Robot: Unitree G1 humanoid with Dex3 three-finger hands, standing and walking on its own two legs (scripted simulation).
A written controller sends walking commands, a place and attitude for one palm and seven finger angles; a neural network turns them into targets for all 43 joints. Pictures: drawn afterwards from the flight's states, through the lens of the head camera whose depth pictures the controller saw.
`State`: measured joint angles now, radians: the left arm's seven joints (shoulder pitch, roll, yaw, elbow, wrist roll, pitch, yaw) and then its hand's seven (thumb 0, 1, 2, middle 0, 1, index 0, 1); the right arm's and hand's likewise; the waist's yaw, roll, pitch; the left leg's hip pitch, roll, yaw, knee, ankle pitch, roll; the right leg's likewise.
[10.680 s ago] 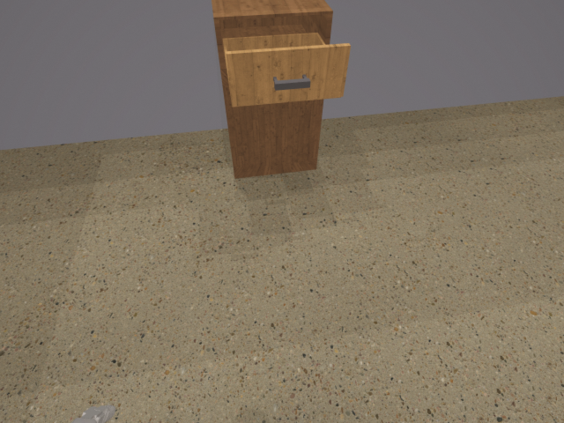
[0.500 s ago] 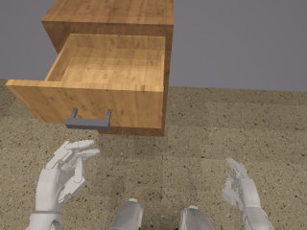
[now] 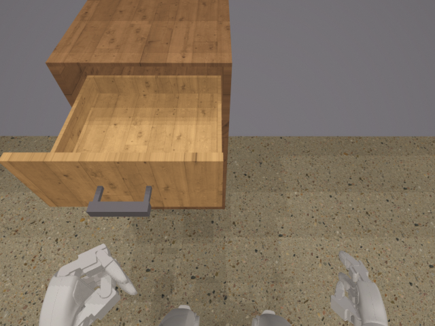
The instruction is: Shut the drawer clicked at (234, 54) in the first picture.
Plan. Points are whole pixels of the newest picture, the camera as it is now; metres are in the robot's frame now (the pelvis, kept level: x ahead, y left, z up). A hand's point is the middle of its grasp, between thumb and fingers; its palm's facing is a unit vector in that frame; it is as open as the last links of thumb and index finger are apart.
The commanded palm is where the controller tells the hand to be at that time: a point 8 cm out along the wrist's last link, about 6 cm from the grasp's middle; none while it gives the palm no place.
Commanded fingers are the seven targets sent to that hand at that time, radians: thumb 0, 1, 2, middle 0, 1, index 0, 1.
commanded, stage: raise the hand and make a fist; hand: left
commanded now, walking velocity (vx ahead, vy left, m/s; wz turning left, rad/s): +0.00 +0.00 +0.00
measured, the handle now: (121, 199) +0.34 +0.22 +0.00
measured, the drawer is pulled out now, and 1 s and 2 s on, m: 0.29 0.29 0.29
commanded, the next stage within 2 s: bring the fist close to the handle in 0.86 s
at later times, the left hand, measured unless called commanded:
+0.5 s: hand (106, 291) +0.16 +0.16 +0.10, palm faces +0.08 -1.00 -0.02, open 3.2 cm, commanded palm +0.12 +0.21 +0.10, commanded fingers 0.00 0.90 0.90 -1.40 -1.60 -1.40 -1.60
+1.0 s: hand (123, 288) +0.17 +0.14 +0.10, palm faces +0.08 -1.00 -0.04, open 3.2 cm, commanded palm +0.13 +0.20 +0.10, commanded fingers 0.00 0.90 0.90 -1.40 -1.60 -1.40 -1.60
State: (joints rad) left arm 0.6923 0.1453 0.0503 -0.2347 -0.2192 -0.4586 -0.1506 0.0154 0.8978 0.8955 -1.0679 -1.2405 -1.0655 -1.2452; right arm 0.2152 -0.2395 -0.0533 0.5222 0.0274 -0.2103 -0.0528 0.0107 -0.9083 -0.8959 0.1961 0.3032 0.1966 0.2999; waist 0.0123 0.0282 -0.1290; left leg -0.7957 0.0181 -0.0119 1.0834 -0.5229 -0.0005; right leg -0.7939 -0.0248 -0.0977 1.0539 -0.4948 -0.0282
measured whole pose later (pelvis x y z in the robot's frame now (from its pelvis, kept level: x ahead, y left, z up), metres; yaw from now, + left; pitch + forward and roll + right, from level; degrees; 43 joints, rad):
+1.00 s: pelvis +0.01 +0.00 +0.01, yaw +0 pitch +12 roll -1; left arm 0.78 0.14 -0.03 -0.41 -0.16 -0.33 -0.07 0.01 0.90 0.90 -1.40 -1.60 -1.40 -1.60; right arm 0.25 -0.21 0.00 0.43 0.04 -0.14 -0.03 0.01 -0.91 -0.90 0.20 0.30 0.20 0.30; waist 0.02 0.05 -0.15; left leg -0.72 0.02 -0.01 1.05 -0.53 0.00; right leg -0.72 -0.02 -0.10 1.02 -0.50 -0.02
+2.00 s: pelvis -0.01 +0.02 -0.04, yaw -1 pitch +21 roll -3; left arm 0.31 0.16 0.05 0.00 -0.18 -0.42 -0.08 0.01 0.90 0.90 -1.40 -1.60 -1.40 -1.60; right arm 0.20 -0.23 0.02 0.49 0.00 -0.11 -0.02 0.01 -0.91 -0.90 0.20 0.30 0.20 0.30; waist -0.02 0.02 -0.17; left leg -1.08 0.02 -0.01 1.30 -0.59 0.02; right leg -1.06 -0.03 -0.09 1.24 -0.55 -0.01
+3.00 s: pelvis -0.01 +0.00 -0.04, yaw +0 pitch +21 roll -2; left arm 0.10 0.19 0.07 0.20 -0.16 -0.46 -0.05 0.04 0.88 0.90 -1.40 -1.60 -1.53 -1.60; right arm 0.19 -0.24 0.01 0.57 0.00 -0.08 -0.03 0.01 -0.91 -0.90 0.20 0.30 0.20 0.30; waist -0.02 0.02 -0.15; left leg -1.07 0.02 -0.02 1.27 -0.57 0.00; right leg -1.06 -0.03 -0.10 1.23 -0.54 -0.03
